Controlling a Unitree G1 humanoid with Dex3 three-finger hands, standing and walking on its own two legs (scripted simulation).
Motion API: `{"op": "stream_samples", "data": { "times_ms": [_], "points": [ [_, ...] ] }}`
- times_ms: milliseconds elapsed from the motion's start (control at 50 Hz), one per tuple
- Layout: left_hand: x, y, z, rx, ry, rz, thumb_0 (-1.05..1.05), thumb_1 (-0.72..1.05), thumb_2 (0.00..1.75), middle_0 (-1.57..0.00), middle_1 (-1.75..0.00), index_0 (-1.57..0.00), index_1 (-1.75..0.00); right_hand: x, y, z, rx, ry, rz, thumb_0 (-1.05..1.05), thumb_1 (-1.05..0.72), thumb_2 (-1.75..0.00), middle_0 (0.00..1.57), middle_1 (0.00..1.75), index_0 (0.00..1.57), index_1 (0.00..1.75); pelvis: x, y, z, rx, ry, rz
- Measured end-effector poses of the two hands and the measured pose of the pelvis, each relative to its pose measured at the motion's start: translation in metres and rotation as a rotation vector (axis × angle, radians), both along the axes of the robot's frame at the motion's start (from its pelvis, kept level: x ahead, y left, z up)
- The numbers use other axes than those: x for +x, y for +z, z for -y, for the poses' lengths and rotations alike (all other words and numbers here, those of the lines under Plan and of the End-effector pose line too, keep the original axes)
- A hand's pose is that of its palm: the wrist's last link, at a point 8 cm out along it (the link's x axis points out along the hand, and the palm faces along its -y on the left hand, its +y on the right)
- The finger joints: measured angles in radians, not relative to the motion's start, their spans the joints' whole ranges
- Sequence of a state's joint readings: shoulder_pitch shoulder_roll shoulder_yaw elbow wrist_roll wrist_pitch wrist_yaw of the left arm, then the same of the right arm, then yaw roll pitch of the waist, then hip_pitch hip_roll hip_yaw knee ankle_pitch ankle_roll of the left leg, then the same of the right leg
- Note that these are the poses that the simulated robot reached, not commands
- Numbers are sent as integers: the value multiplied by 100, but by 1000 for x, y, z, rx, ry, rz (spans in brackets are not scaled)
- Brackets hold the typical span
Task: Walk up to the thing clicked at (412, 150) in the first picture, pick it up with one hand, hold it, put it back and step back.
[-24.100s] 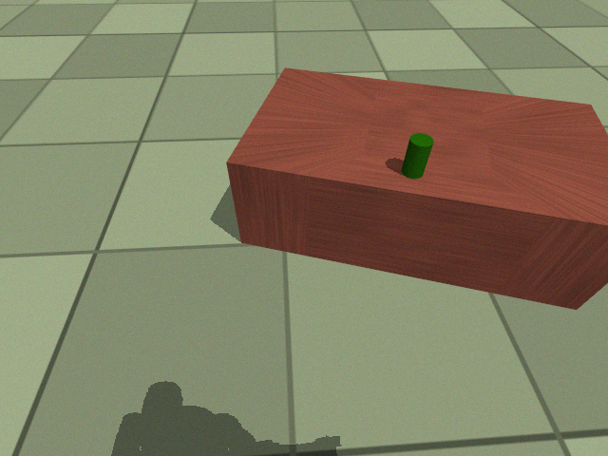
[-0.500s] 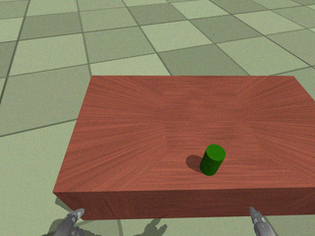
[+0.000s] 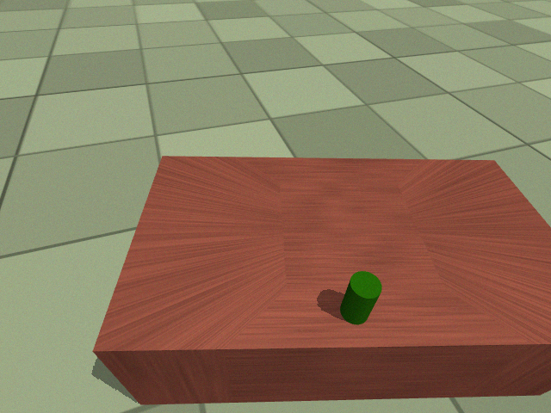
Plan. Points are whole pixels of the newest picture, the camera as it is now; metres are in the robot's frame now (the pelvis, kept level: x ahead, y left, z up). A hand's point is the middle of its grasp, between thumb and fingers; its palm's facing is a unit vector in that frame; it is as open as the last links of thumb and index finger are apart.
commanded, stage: home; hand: right
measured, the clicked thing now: (359, 298) +0.46 -0.21 -0.26
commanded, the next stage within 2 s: stand in 0.54 s
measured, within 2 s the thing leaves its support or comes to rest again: neither
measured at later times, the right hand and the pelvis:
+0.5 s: hand out of the picture +0.05 -0.24 -0.15, palm faces -0.05 +0.93 -0.37, open 17.4 cm; pelvis -0.01 +0.01 +0.01, yaw +0 degrees
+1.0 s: hand out of the picture +0.08 -0.23 -0.15, palm faces -0.05 +0.93 -0.37, open 11.5 cm; pelvis +0.01 +0.02 +0.01, yaw +0 degrees
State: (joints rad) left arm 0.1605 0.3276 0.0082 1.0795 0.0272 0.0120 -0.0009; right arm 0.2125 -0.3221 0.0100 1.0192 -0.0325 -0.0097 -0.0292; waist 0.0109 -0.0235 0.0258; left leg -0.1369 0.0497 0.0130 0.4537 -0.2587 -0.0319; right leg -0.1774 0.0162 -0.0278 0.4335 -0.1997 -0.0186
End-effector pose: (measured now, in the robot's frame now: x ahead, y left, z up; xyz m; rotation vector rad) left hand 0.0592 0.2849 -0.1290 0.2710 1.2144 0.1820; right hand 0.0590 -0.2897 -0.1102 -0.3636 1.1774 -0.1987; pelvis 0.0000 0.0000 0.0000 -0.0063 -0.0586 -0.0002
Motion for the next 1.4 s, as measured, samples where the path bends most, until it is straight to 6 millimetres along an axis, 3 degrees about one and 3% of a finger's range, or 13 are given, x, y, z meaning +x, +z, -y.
{"op": "stream_samples", "data": {
  "times_ms": [320,740,840,980,1140,1240,1400],
  "points": [
    [-24,1,-14,8,21,-74,1,90,90,-20,-31,-21,-30,-20,1,-1,-5,-22,-69,0,52,-6,6,5,6,5,-7,5,-7,-1,-2,4],
    [-5,4,-24,8,10,-70,1,90,90,-20,-30,-21,-30,0,1,-16,8,-18,-63,0,50,-9,9,9,9,9,3,7,-20,2,-1,-5],
    [1,5,-27,8,9,-64,1,90,90,-20,-30,-21,-30,6,2,-17,6,-15,-63,0,30,-29,15,19,15,19,6,7,-22,2,1,-10],
    [8,6,-29,10,7,-62,1,90,90,-20,-30,-21,-30,13,3,-18,3,-16,-62,0,-16,-67,19,27,19,27,11,8,-24,0,4,-14],
    [15,7,-32,13,9,-58,1,90,90,-20,-30,-21,-30,21,3,-19,2,-14,-59,0,-67,-85,20,29,20,29,15,8,-27,1,7,-19],
    [18,8,-33,16,9,-52,1,90,90,-20,-30,-21,-30,25,3,-20,4,-13,-57,0,-82,-88,20,30,20,30,17,8,-27,2,9,-18],
    [20,10,-34,20,11,-45,1,90,90,-20,-30,-21,-30,28,3,-20,9,-10,-51,0,-89,-90,20,30,21,30,18,8,-27,2,11,-18]
  ]
}}
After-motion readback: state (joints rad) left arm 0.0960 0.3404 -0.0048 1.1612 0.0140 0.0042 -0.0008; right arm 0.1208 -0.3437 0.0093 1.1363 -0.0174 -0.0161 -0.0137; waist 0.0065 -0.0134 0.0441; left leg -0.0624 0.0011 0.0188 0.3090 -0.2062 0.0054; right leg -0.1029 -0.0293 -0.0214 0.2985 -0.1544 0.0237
